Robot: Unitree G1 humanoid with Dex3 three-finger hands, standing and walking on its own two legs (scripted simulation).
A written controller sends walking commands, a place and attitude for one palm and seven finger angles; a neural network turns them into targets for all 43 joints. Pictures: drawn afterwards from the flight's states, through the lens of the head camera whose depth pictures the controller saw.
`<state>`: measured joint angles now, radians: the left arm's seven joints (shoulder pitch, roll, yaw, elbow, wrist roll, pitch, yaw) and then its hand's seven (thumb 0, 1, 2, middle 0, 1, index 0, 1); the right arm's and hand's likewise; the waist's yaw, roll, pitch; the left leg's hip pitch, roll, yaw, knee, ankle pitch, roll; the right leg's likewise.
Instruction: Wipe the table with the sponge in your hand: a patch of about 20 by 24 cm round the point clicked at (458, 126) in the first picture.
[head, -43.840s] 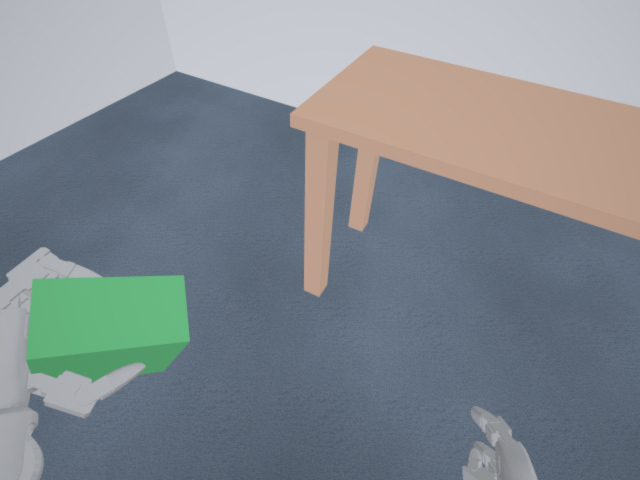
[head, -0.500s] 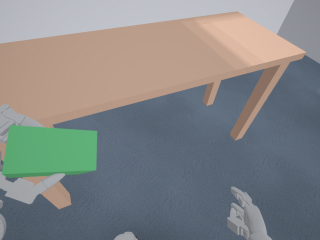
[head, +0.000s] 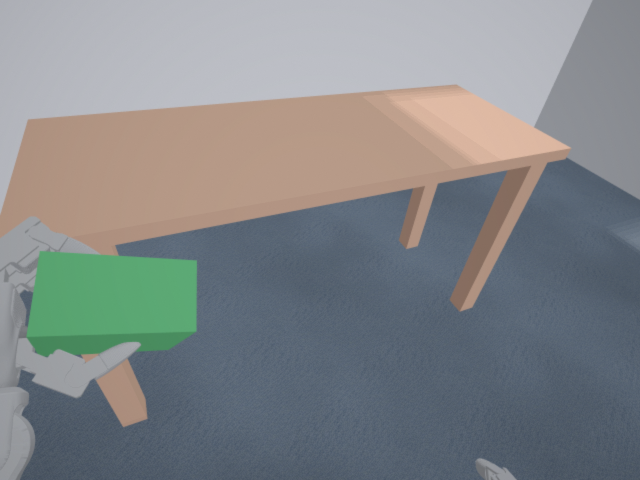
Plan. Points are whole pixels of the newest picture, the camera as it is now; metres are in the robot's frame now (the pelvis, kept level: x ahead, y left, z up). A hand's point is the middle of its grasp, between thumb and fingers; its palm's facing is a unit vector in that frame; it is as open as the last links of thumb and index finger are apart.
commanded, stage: stop stepping back and stand still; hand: left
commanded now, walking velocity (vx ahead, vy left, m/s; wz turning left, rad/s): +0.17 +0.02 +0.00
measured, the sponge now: (138, 309) +0.22 +0.20 +0.18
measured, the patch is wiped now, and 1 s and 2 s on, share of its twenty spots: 0.95 0.95 0.95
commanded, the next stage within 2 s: stand and wait in 1.48 s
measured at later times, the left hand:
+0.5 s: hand (34, 311) +0.19 +0.27 +0.21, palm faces +0.49 -0.81 -0.32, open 10.4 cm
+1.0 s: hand (47, 289) +0.22 +0.28 +0.19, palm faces +0.42 -0.81 -0.41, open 10.4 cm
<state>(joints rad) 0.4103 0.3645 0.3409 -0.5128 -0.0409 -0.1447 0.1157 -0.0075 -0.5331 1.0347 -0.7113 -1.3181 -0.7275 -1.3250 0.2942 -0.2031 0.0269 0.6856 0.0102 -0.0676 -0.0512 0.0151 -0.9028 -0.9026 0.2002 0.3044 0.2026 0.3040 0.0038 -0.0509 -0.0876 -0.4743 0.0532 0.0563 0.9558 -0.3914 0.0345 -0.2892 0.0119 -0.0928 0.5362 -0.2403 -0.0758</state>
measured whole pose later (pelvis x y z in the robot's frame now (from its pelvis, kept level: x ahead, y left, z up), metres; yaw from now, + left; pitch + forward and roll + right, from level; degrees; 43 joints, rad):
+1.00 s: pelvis +0.01 +0.04 +0.01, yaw +2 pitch +1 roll -1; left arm 0.46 0.39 0.38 -0.57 -0.05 -0.13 0.15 -0.01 -0.53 1.04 -0.71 -1.32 -0.73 -1.33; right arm 0.15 -0.21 0.01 0.58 0.02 -0.07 -0.05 0.01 -0.90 -0.90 0.20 0.30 0.20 0.30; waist 0.00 0.01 0.03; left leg -0.27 0.06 0.05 0.51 -0.25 -0.01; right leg -0.20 0.01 -0.05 0.46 -0.27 -0.01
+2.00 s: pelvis -0.01 +0.05 +0.01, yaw +2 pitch +0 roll -2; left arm 0.44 0.36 0.36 -0.54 -0.05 -0.14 0.15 -0.01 -0.53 1.04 -0.71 -1.32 -0.73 -1.33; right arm 0.16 -0.21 0.02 0.60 0.01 -0.08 -0.06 0.01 -0.90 -0.90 0.20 0.30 0.20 0.30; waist 0.01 0.02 0.02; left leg -0.28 0.04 0.05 0.48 -0.20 0.02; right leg -0.20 -0.01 -0.05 0.41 -0.21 0.01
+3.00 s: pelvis -0.01 +0.06 +0.01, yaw +2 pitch +0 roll -2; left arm 0.44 0.36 0.36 -0.53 -0.05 -0.14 0.15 -0.01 -0.53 1.04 -0.71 -1.32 -0.73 -1.33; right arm 0.16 -0.20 0.02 0.60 0.01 -0.08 -0.06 0.01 -0.90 -0.90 0.20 0.30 0.20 0.30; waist 0.01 0.02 0.03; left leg -0.28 0.03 0.06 0.48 -0.21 0.02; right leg -0.19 -0.01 -0.04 0.40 -0.21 0.02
